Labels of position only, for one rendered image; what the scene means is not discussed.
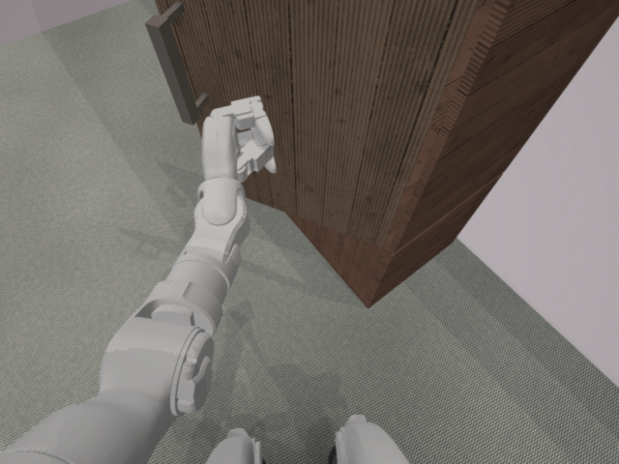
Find robot right shin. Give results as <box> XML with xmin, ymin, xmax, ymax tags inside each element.
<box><xmin>344</xmin><ymin>415</ymin><xmax>367</xmax><ymax>428</ymax></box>

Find handle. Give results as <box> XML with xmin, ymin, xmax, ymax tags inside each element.
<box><xmin>145</xmin><ymin>1</ymin><xmax>209</xmax><ymax>125</ymax></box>

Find left robot hand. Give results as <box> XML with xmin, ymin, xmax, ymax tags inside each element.
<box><xmin>202</xmin><ymin>96</ymin><xmax>277</xmax><ymax>183</ymax></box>

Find cupboard door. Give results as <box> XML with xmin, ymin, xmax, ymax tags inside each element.
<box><xmin>155</xmin><ymin>0</ymin><xmax>480</xmax><ymax>247</ymax></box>

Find robot left upper arm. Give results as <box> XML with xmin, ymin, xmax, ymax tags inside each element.
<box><xmin>0</xmin><ymin>317</ymin><xmax>214</xmax><ymax>464</ymax></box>

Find right robot thigh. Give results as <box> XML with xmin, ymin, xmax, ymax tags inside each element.
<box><xmin>336</xmin><ymin>422</ymin><xmax>410</xmax><ymax>464</ymax></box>

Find robot left forearm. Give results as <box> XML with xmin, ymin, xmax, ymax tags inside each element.
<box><xmin>99</xmin><ymin>178</ymin><xmax>251</xmax><ymax>388</ymax></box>

